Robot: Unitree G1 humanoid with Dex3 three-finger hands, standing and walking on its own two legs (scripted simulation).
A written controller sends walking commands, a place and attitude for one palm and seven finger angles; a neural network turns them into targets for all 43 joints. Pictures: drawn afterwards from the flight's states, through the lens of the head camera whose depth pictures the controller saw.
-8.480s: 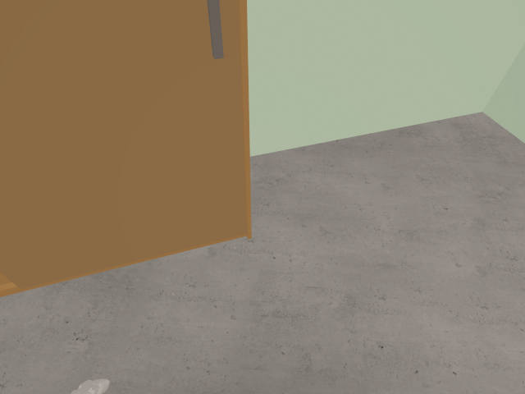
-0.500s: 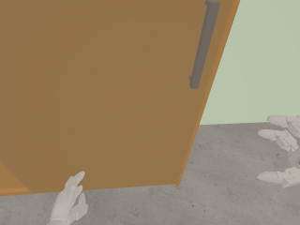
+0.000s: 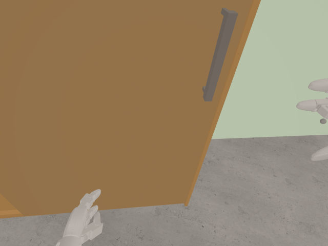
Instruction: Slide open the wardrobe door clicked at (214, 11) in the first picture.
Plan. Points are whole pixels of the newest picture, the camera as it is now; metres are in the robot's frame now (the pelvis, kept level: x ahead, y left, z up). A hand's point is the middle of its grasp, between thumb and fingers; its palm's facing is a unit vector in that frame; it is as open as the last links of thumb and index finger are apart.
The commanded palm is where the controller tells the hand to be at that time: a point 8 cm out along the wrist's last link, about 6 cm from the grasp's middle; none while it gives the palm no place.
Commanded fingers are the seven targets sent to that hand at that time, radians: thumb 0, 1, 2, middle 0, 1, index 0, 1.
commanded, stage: raise the hand with hooked fingers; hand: right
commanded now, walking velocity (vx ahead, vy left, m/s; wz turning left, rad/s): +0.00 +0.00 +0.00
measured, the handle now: (215, 59) +0.53 -0.13 +0.24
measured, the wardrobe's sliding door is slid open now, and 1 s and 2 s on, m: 0.00 0.00 0.00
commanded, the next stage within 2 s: move the hooked fingers beside the handle in 0.46 s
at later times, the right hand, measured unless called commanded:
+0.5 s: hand (306, 118) +0.29 -0.26 +0.24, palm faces +0.01 +0.99 -0.15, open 14.0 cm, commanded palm +0.26 -0.30 +0.26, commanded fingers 0.00 0.50 -0.30 0.30 1.20 0.30 1.20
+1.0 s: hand (289, 105) +0.34 -0.25 +0.24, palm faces -0.04 +0.99 -0.10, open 14.0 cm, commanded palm +0.31 -0.29 +0.25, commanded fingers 0.00 0.50 -0.30 0.30 1.20 0.30 1.20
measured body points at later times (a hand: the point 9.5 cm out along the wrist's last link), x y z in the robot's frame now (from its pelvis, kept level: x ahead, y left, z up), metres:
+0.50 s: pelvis +0.01 +0.02 +0.00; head -0.02 +0.04 +0.45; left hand +0.22 +0.24 -0.06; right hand +0.29 -0.31 +0.25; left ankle -0.01 +0.11 -0.74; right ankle +0.02 -0.10 -0.74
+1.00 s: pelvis +0.01 +0.00 +0.00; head -0.02 +0.03 +0.45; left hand +0.19 +0.23 -0.07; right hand +0.33 -0.30 +0.25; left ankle -0.01 +0.11 -0.74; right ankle +0.02 -0.10 -0.74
